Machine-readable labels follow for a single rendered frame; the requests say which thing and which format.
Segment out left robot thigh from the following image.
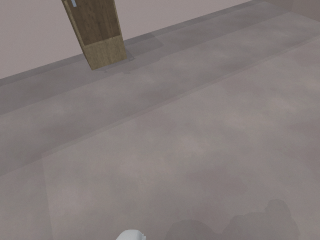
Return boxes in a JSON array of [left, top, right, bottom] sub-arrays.
[[116, 229, 146, 240]]

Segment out cupboard door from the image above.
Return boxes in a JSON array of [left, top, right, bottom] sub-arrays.
[[66, 0, 120, 46]]

